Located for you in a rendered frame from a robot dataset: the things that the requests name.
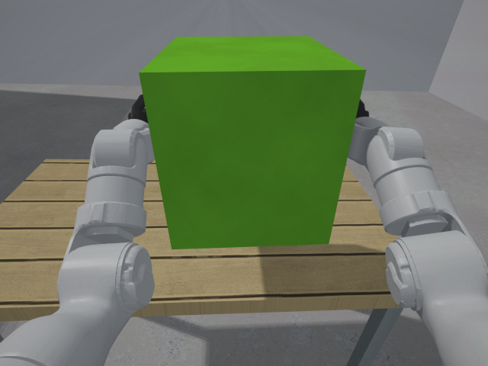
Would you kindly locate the left robot hand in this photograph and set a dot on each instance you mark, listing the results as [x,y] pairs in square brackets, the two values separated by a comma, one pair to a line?
[138,110]

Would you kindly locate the carton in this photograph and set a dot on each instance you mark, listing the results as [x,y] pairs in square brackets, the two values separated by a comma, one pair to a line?
[251,138]

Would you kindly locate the robot right upper arm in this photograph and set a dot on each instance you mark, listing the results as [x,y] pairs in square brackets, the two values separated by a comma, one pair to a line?
[441,276]

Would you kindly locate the table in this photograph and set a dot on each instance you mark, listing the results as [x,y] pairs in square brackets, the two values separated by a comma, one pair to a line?
[37,221]

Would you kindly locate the right robot forearm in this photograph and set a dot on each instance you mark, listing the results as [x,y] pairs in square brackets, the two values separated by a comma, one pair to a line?
[411,200]

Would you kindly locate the robot left upper arm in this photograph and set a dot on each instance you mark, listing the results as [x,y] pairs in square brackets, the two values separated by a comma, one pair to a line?
[100,287]

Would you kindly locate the left robot forearm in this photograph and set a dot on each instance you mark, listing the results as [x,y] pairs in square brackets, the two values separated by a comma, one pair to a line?
[113,209]

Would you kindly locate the right robot hand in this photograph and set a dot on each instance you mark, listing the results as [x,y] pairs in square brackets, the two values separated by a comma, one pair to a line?
[361,110]

